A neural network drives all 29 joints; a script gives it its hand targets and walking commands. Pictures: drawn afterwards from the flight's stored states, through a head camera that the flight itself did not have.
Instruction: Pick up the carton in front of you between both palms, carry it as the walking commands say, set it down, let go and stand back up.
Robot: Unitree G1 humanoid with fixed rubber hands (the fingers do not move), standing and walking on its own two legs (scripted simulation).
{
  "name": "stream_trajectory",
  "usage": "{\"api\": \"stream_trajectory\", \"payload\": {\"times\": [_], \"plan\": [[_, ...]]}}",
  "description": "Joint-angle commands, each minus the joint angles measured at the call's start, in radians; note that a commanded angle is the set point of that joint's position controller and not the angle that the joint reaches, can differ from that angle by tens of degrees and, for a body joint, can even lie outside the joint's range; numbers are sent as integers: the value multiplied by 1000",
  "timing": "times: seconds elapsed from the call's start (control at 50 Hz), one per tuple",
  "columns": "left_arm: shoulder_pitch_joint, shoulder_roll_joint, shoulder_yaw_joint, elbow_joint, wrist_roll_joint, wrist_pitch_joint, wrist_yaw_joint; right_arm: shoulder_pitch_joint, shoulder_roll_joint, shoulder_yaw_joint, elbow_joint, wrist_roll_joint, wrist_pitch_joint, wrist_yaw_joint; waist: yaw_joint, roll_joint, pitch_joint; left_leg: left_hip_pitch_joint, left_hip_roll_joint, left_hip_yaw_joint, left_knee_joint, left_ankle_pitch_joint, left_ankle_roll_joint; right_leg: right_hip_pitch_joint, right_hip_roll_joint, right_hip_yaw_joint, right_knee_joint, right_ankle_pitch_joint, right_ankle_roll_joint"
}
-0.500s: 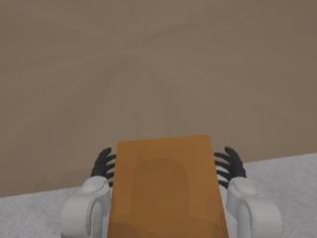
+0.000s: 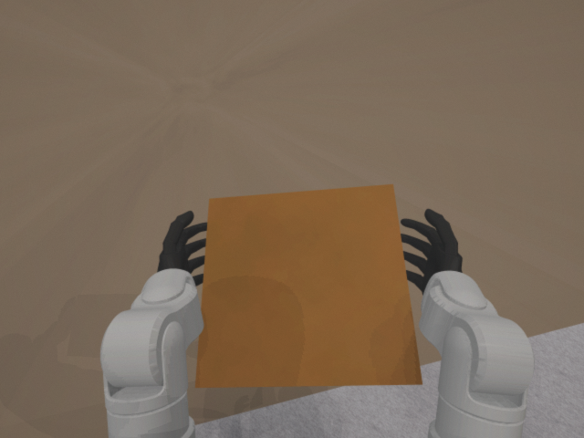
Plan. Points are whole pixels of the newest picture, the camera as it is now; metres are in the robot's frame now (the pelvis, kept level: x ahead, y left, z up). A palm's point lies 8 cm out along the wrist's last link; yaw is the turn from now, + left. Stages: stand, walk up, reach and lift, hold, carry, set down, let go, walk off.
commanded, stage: carry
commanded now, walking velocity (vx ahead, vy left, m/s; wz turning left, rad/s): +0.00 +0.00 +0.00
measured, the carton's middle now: (311, 299) +0.30 -0.01 +0.04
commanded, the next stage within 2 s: none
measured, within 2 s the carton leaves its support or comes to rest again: neither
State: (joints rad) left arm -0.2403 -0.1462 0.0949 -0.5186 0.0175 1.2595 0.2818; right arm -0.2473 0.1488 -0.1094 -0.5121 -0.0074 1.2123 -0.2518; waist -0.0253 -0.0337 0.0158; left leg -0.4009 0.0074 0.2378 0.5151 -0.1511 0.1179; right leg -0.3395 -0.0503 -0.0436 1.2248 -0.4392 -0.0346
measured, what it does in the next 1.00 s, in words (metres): walks ahead: right foot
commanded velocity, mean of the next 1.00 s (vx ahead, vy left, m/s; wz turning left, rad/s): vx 0.00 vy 0.00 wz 0.00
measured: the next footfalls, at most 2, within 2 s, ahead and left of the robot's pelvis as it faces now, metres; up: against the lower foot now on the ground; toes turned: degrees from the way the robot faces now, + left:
right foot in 0.32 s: +0.25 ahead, -0.10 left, +0.00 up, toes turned -2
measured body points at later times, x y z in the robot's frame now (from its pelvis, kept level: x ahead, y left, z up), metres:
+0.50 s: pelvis +0.17 +0.00 +0.00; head +0.23 +0.00 +0.45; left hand +0.54 +0.17 +0.12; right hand +0.55 -0.13 +0.13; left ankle +0.08 +0.06 -0.72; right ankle +0.21 -0.10 -0.72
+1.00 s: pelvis +0.22 +0.01 +0.01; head +0.27 +0.01 +0.46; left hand +0.56 +0.19 +0.11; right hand +0.58 -0.11 +0.11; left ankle +0.13 +0.08 -0.72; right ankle +0.21 -0.09 -0.72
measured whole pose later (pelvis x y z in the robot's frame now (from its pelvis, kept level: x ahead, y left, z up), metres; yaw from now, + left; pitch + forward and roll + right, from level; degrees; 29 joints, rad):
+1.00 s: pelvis +0.22 +0.01 +0.01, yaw +5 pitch +4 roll +0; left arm -0.52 -0.21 0.28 -0.09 0.14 1.05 0.28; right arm -0.47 0.22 -0.28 -0.17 -0.14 1.04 -0.21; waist 0.02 0.02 0.01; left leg -0.19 0.00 0.11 0.52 -0.34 0.01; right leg -0.28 -0.01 -0.12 0.48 -0.25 -0.05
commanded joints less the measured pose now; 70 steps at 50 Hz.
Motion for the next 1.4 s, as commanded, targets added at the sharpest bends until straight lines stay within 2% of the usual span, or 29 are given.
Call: {"api": "stream_trajectory", "payload": {"times": [0.0, 0.06, 0.1, 0.24, 0.3, 0.32, 0.38, 0.42, 0.48, 0.56, 0.58, 0.62, 0.64, 0.66, 0.68, 0.72, 0.76, 0.8, 0.84, 0.88, 0.92, 0.94, 0.98, 1.04, 1.08, 1.12, 1.22, 1.32, 1.38], "plan": [[-547, -662, -522, -74, -225, -51, -96, -459, 638, 514, -14, 246, 3, 108, 27, 107, -391, 421, 280, -285, -194, 568, 51, -178, -46, 38, -75, 59, -11], [-652, -679, -536, 24, -235, -62, -94, -571, 623, 497, 67, 235, -14, 106, 19, 116, -420, 366, 278, -233, -219, 474, 35, -117, -17, 6, -226, 105, 5], [-676, -649, -498, 129, -198, -63, -82, -607, 599, 446, 154, 205, -17, 93, 28, 121, -404, 340, 245, -124, -170, 638, 52, -116, -7, -12, -333, 141, -6], [-985, -714, -465, 293, -244, -92, -87, -800, 630, 354, 324, 122, -52, 64, 13, 169, -409, 437, 226, -114, -12, 706, 52, -103, 53, -49, -597, 254, -21], [-1026, -725, -406, 393, -225, -98, -98, -909, 645, 341, 370, 111, -60, 53, 39, 76, -407, 321, 179, -127, 103, 477, -24, 137, -26, -15, -814, 662, -30], [-989, -705, -373, 448, -203, -100, -89, -856, 660, 342, 437, 100, -54, 45, 38, -15, -486, 197, 123, -121, 156, 238, -71, 333, -147, 98, -678, 1095, -91], [-1040, -772, -372, 411, -214, -114, -102, -947, 743, 377, 409, 148, -61, 68, 40, -84, -548, 196, 56, -163, 70, -45, -104, 368, -202, 151, -651, 1191, -148], [-1037, -815, -358, 366, -220, -119, -112, -1012, 812, 410, 317, 189, -77, 77, 53, -99, -552, 233, 55, -161, 71, 158, -106, 355, -162, 94, -613, 1273, -117], [-1005, -830, -402, 356, -196, -130, -122, -873, 822, 395, 413, 136, -74, 94, 40, 70, -581, 378, 100, -185, 70, 465, -93, 259, -115, 49, -611, 1022, -93], [-1042, -943, -471, 315, -202, -167, -149, -917, 947, 456, 341, 161, -119, 122, 28, 27, -537, 318, 120, -161, 172, 713, -117, 293, -39, -33, -683, 899, -81], [-996, -925, -468, 337, -202, -177, -148, -883, 917, 460, 377, 158, -116, 125, 53, -3, -556, 234, 99, -161, 181, 598, -130, 405, -80, 35, -661, 1057, -108], [-963, -914, -517, 312, -189, -191, -155, -787, 915, 448, 388, 120, -136, 135, 65, -43, -567, -10, 11, -186, 109, -142, -146, 637, -182, 177, -677, 1400, -194], [-926, -903, -514, 326, -186, -193, -160, -792, 911, 477, 378, 137, -136, 138, 62, -49, -557, 28, 5, -193, -18, -282, -130, 641, -202, 178, -688, 1399, -189], [-931, -949, -540, 341, -214, -198, -162, -841, 908, 484, 332, 157, -153, 138, 48, -61, -564, 86, 31, -197, -133, -153, -141, 631, -182, 137, -660, 1339, -163], [-907, -918, -520, 350, -194, -207, -161, -830, 912, 491, 337, 146, -153, 138, 29, -95, -573, 266, 57, -206, -211, 59, -138, 488, -149, 89, -671, 1143, -121], [-881, -921, -546, 345, -197, -206, -160, -797, 872, 470, 340, 127, -166, 137, 24, 165, -537, 576, 196, -250, -17, 953, -131, 113, -31, -42, -637, 565, -17], [-910, -927, -572, 303, -223, -211, -160, -711, 856, 451, 386, 111, -162, 132, 7, 261, -513, 715, 256, -304, 8, 1327, -50, -84, 40, -83, -608, 107, 11], [-942, -919, -562, 308, -221, -206, -164, -766, 853, 469, 340, 119, -170, 132, -24, 224, -505, 753, 255, -288, 33, 1293, -22, -158, 56, -97, -581, 93, 18], [-855, -875, -504, 385, -184, -193, -163, -741, 831, 457, 382, 100, -157, 123, 14, 160, -454, 621, 210, -215, 19, 1054, -23, -26, 25, -74, -701, 247, 17], [-838, -892, -501, 391, -190, -199, -166, -746, 840, 466, 351, 101, -166, 124, 46, 100, -496, 465, 144, -161, 114, 913, -58, 226, 9, -76, -812, 654, -18], [-806, -861, -480, 421, -154, -206, -162, -746, 840, 475, 387, 100, -161, 123, 26, -89, -530, 139, 74, -192, 111, 173, -119, 544, -180, 112, -661, 1367, -110], [-793, -886, -493, 419, -164, -206, -164, -803, 859, 496, 327, 134, -169, 124, 30, -133, -528, 83, 65, -192, 37, -50, -144, 607, -211, 129, -664, 1438, -129], [-849, -879, -490, 395, -158, -209, -164, -825, 871, 485, 371, 120, -161, 121, 25, -68, -532, 249, 46, -181, -158, -96, -114, 478, -184, 102, -682, 1145, -111], [-790, -827, -460, 434, -145, -203, -150, -739, 845, 461, 443, 107, -157, 112, 26, 78, -518, 502, 118, -202, -17, 725, -102, 211, -69, 0, -619, 842, -41], [-822, -826, -453, 419, -115, -205, -142, -748, 845, 451, 450, 99, -158, 106, 19, 124, -474, 511, 186, -227, 18, 969, -59, 115, -28, -33, -621, 575, -15], [-829, -861, -455, 474, -141, -193, -145, -750, 810, 420, 460, 83, -156, 103, 24, 137, -399, 449, 190, -212, -6, 867, -59, 119, -11, -48, -729, 437, -4], [-845, -878, -433, 506, -157, -205, -145, -794, 844, 420, 465, 86, -161, 98, 25, 3, -502, 325, 114, -193, -10, 228, -101, 340, -131, 65, -684, 999, -65], [-876, -894, -436, 498, -143, -206, -140, -823, 851, 415, 453, 84, -163, 99, 26, 77, -483, 400, 150, -201, 11, 481, -83, 213, -79, 40, -665, 716, -49], [-859, -882, -405, 526, -131, -201, -139, -816, 833, 402, 475, 78, -156, 95, 30, 27, -426, 323, 149, -209, -20, 290, -77, 227, -92, 61, -699, 662, -42]]}}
